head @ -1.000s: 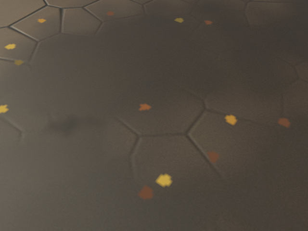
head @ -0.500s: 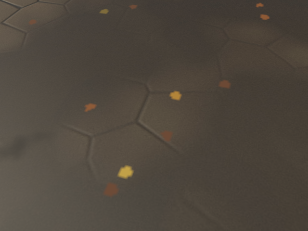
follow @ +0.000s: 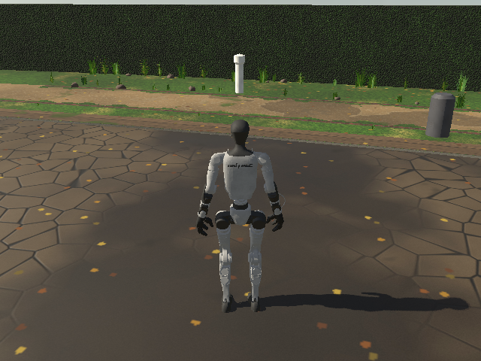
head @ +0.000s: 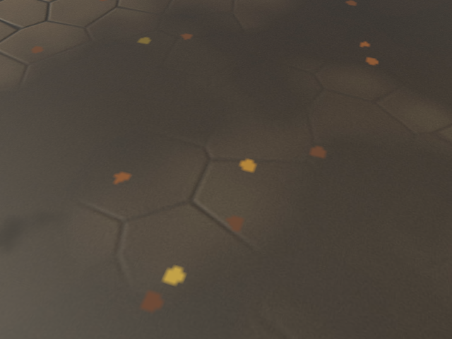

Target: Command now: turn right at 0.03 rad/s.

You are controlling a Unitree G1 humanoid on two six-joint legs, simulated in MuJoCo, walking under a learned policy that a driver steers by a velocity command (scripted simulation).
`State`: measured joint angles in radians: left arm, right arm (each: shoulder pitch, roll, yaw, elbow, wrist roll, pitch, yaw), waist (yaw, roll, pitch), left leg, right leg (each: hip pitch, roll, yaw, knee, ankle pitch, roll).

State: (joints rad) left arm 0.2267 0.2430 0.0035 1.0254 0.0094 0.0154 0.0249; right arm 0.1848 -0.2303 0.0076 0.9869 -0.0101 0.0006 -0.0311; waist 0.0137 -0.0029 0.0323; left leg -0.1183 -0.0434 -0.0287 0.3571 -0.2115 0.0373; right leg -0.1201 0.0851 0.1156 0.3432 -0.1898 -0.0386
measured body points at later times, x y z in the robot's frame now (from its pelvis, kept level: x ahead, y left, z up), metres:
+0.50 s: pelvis +0.06 -0.03 -0.01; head +0.06 -0.04 +0.44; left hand +0.12 +0.23 -0.14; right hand +0.00 -0.28 -0.16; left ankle -0.01 +0.10 -0.75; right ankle +0.07 -0.12 -0.74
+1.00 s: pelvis +0.30 -0.03 -0.03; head +0.33 -0.02 +0.41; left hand +0.17 +0.18 -0.18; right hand +0.51 -0.22 -0.16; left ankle +0.39 +0.02 -0.75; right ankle +0.10 -0.12 -0.72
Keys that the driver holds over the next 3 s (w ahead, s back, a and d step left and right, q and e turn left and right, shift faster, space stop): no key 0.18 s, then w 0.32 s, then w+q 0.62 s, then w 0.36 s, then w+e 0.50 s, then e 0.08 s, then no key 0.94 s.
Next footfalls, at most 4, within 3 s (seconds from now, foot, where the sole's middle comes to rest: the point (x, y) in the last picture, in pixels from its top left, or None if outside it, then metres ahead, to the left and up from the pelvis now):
0.52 right None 0.12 -0.12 -0.78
1.00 left None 0.43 0.03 -0.78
1.52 right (234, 259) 0.79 0.01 -0.78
2.06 left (165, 209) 0.99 0.26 -0.78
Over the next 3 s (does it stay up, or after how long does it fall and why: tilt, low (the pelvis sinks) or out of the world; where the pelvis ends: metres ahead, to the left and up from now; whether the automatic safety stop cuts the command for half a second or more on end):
stays up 0.96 0.15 0.00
